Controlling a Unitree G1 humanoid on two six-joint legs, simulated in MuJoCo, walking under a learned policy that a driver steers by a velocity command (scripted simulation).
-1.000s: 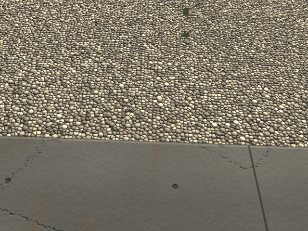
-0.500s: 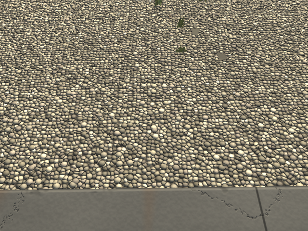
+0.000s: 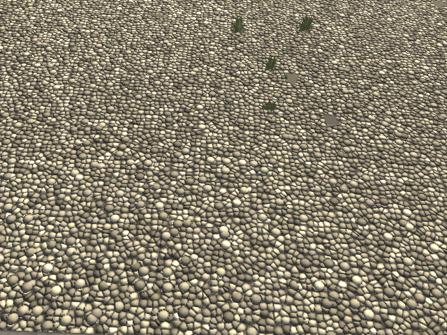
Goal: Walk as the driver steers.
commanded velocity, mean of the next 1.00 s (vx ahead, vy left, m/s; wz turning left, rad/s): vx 0.02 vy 0.00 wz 0.00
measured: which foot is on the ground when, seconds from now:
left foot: down 0.00-1.00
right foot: up 0.00-0.14, down 0.16-1.00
